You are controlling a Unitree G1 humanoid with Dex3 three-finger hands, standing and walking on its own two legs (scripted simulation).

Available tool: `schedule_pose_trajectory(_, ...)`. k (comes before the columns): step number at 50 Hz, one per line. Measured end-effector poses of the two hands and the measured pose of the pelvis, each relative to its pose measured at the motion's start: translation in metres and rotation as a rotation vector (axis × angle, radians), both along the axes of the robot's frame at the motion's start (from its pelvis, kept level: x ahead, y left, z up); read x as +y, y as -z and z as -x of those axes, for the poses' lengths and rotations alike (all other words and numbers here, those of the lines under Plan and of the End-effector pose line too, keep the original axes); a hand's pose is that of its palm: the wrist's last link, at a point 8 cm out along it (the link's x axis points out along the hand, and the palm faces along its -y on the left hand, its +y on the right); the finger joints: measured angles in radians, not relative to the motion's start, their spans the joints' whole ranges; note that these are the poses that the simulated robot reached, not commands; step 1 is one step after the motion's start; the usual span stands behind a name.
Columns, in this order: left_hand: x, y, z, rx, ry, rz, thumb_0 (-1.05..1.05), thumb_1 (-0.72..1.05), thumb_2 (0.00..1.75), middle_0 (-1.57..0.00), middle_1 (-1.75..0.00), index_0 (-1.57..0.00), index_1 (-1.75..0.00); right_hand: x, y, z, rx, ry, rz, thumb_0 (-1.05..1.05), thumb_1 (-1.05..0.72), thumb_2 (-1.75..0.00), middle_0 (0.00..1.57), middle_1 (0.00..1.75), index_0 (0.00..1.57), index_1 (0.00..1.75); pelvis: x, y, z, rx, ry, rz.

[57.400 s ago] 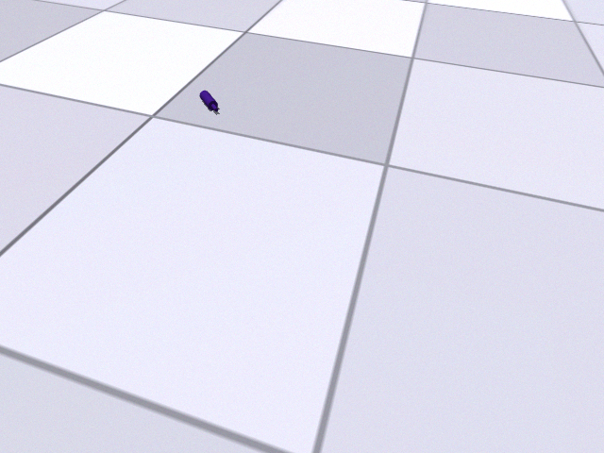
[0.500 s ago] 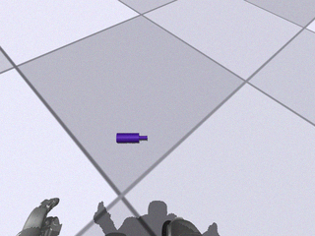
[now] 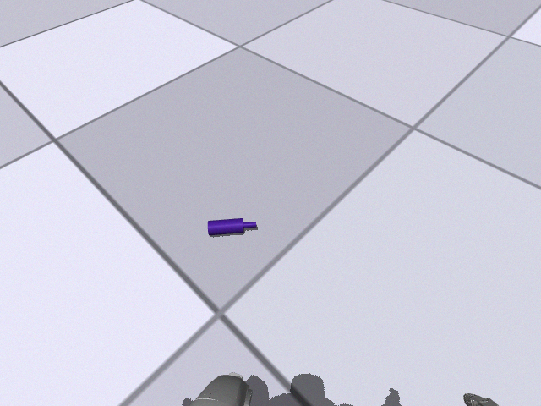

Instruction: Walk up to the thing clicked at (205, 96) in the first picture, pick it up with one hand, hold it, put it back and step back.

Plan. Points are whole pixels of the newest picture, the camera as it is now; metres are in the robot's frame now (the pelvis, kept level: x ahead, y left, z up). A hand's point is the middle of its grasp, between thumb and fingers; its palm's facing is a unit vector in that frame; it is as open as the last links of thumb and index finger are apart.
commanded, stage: step back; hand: left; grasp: from above
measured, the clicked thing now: (232, 226) +0.88 +0.26 -0.73
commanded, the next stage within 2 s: stand in 1.68 s
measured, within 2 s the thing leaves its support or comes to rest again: neither
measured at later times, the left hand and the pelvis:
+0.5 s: hand out of the picture -0.09 +0.23 -0.15, palm faces +0.04 -0.93 -0.38, open 7.4 cm; pelvis -0.17 -0.04 -0.01, yaw +2 degrees
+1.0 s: hand out of the picture -0.19 +0.25 -0.14, palm faces +0.09 -0.91 -0.41, open 7.4 cm; pelvis -0.23 -0.04 +0.01, yaw +6 degrees
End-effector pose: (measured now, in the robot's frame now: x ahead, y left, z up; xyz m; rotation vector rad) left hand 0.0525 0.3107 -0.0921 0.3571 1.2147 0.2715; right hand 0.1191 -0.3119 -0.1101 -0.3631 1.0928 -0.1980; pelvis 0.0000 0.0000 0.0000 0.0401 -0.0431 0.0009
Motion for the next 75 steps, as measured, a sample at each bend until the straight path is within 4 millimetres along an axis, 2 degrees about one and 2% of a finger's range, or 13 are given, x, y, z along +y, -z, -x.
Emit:
schedule_pose_trajectory(6,-0.002,-0.007,0.010,-0.083,0.014,-0.027,0.01,0.90,0.90,-0.21,-0.30,-0.21,-0.30,-0.007,0.004,0.066,0.093,-0.017,0.018,0.01,-0.90,-0.90,0.21,0.30,0.21,0.30,-0.006,-0.001,0.038,0.025,-0.050,0.007)
schedule_pose_trajectory(12,0.003,0.014,0.025,-0.181,0.009,-0.004,0.00,0.90,0.90,-0.21,-0.30,-0.21,-0.30,-0.001,0.009,0.123,0.170,-0.056,0.050,0.01,-0.90,-0.90,0.21,0.30,0.21,0.30,-0.009,0.013,0.088,-0.004,-0.099,-0.014)
schedule_pose_trajectory(17,-0.013,0.017,0.067,-0.127,-0.006,0.049,0.00,0.91,0.90,-0.21,-0.30,-0.20,-0.30,-0.004,-0.008,0.154,0.143,-0.063,0.051,0.01,-0.90,-0.89,0.21,0.30,0.21,0.30,-0.016,0.002,0.119,-0.009,-0.098,0.044)
schedule_pose_trajectory(22,-0.025,0.018,0.118,-0.084,-0.019,0.054,0.00,0.90,0.90,-0.21,-0.30,-0.20,-0.30,-0.022,-0.018,0.161,0.062,-0.073,0.066,0.01,-0.90,-0.89,0.21,0.30,0.21,0.30,-0.031,0.000,0.150,0.016,-0.065,0.054)
schedule_pose_trajectory(28,-0.047,0.024,0.186,-0.022,-0.012,0.009,0.00,0.90,0.90,-0.21,-0.30,-0.20,-0.30,-0.054,-0.004,0.171,-0.038,-0.068,0.046,0.01,-0.90,-0.90,0.21,0.30,0.21,0.30,-0.054,0.013,0.193,-0.013,-0.025,0.080)
schedule_pose_trajectory(33,-0.061,0.009,0.240,0.014,-0.042,-0.003,0.00,0.90,0.90,-0.21,-0.30,-0.21,-0.30,-0.059,0.000,0.206,-0.003,-0.031,-0.008,0.01,-0.90,-0.90,0.21,0.30,0.20,0.30,-0.063,0.003,0.208,-0.013,-0.012,0.029)
schedule_pose_trajectory(37,-0.055,-0.001,0.258,0.001,-0.070,-0.023,0.01,0.90,0.90,-0.21,-0.30,-0.21,-0.30,-0.062,0.007,0.238,0.059,-0.030,-0.017,0.01,-0.90,-0.90,0.21,0.30,0.20,0.30,-0.061,0.000,0.218,0.001,-0.050,0.028)
schedule_pose_trajectory(42,-0.033,-0.001,0.266,-0.040,-0.095,-0.037,0.00,0.90,0.90,-0.21,-0.30,-0.21,-0.30,-0.051,0.014,0.268,0.169,-0.068,-0.009,0.01,-0.90,-0.90,0.21,0.30,0.20,0.30,-0.050,0.003,0.228,0.015,-0.111,0.042)
schedule_pose_trajectory(47,-0.018,0.006,0.268,-0.009,-0.097,-0.024,0.00,0.90,0.90,-0.21,-0.30,-0.21,-0.30,-0.030,0.006,0.281,0.154,-0.054,-0.024,0.01,-0.90,-0.90,0.21,0.30,0.21,0.30,-0.040,0.000,0.230,0.004,-0.100,0.009)
schedule_pose_trajectory(53,-0.021,0.004,0.241,-0.034,-0.057,0.002,0.01,0.90,0.90,-0.21,-0.30,-0.20,-0.30,-0.033,-0.007,0.283,0.135,-0.030,-0.019,0.01,-0.90,-0.89,0.21,0.30,0.21,0.30,-0.044,-0.007,0.221,0.001,-0.098,0.029)
schedule_pose_trajectory(59,-0.041,0.008,0.208,-0.105,-0.048,-0.005,0.00,0.90,0.90,-0.21,-0.30,-0.20,-0.30,-0.053,0.008,0.265,0.143,-0.015,-0.004,0.01,-0.90,-0.90,0.21,0.30,0.21,0.30,-0.057,0.004,0.208,-0.018,-0.105,0.052)
schedule_pose_trajectory(65,-0.057,0.006,0.194,-0.136,-0.068,0.029,0.00,0.90,0.90,-0.21,-0.30,-0.21,-0.30,-0.046,0.011,0.232,0.133,-0.058,-0.012,0.01,-0.90,-0.90,0.21,0.30,0.20,0.30,-0.055,0.001,0.196,-0.010,-0.131,0.040)
schedule_pose_trajectory(75,-0.028,0.019,0.180,-0.097,-0.109,0.058,0.00,0.90,0.90,-0.21,-0.30,-0.21,-0.30,-0.013,0.005,0.210,0.150,-0.080,0.006,0.00,-0.91,-0.90,0.21,0.30,0.20,0.30,-0.029,0.000,0.179,0.009,-0.130,0.025)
